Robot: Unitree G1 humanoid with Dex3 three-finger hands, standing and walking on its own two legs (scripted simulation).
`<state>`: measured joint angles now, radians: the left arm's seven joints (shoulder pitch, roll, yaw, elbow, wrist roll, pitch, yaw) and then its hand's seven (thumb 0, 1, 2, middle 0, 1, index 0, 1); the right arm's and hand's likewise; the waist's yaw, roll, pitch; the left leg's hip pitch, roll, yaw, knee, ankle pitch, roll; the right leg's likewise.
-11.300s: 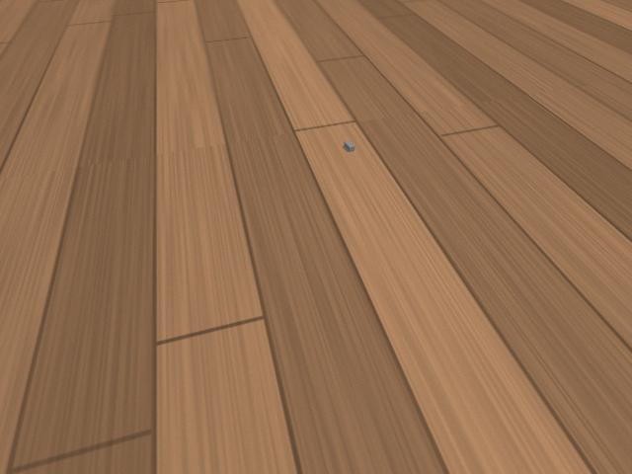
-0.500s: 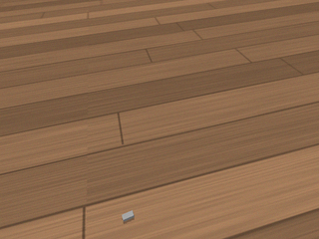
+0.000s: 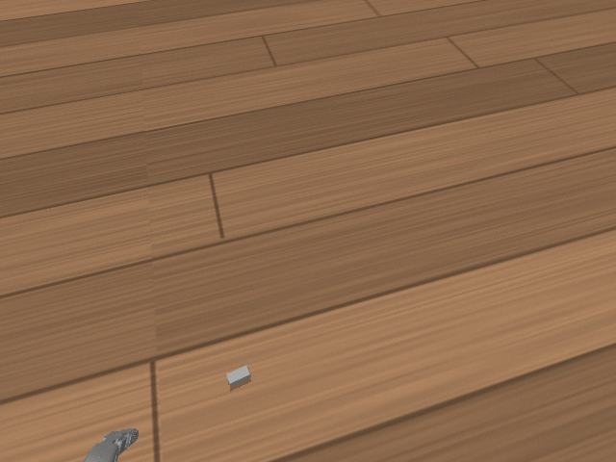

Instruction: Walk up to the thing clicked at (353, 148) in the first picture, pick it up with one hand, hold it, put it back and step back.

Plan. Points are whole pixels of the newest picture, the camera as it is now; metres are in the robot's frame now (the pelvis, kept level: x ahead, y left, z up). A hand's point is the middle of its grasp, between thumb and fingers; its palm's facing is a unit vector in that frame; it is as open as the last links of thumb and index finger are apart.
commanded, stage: walk up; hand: left
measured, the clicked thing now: (239, 375) +0.44 +0.26 -0.76
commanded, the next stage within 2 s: stand in 1.86 s
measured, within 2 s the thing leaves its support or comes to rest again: neither
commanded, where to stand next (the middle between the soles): +0.06 +0.00 m, yaw -2 degrees
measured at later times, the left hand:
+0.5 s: hand out of the picture +0.01 +0.32 -0.17, palm faces -0.11 -0.94 -0.33, open 7.4 cm
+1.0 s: hand out of the picture +0.06 +0.24 -0.12, palm faces -0.03 -0.87 -0.50, open 7.4 cm
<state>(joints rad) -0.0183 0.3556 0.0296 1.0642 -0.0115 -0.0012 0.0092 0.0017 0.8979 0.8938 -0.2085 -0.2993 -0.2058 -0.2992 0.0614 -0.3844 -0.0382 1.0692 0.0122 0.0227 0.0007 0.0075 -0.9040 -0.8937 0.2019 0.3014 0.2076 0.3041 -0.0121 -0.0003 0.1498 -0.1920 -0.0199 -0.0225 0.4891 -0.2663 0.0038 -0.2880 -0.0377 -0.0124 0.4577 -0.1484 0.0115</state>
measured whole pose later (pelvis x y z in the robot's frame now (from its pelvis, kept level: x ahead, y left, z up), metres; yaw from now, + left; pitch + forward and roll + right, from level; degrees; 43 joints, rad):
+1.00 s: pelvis -0.03 -0.04 +0.00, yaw -3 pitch -3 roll +0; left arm 0.24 0.35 0.05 0.89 0.01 -0.06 0.03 0.00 0.89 0.89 -0.21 -0.30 -0.21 -0.30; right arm 0.29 -0.42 -0.07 0.89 -0.02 0.07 0.03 0.01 -0.91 -0.89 0.20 0.30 0.21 0.30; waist 0.00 0.13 0.12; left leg -0.48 -0.05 -0.19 1.08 -0.37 -0.01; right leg -0.22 -0.01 -0.05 0.54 -0.26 -0.02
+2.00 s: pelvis -0.04 +0.00 +0.00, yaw -1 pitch -3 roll +0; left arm 0.12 0.35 0.00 1.08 0.00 -0.03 -0.01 0.00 0.90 0.89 -0.21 -0.30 -0.20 -0.30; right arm 0.13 -0.37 -0.01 1.08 0.00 -0.02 0.01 0.01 -0.90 -0.89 0.20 0.30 0.21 0.30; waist 0.00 0.01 0.07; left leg -0.19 0.02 -0.02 0.43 -0.19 -0.02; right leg -0.12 -0.01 0.00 0.43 -0.26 0.01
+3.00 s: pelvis -0.04 +0.01 +0.01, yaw -1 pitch -2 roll +0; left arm 0.11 0.35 0.00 1.14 0.01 -0.02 -0.01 0.00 0.90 0.89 -0.21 -0.30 -0.20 -0.30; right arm 0.09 -0.35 0.00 1.15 -0.01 -0.01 0.01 0.01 -0.90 -0.89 0.20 0.30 0.21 0.30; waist 0.00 0.01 0.06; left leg -0.16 0.01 -0.02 0.34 -0.14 -0.01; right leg -0.09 -0.01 0.01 0.32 -0.20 0.02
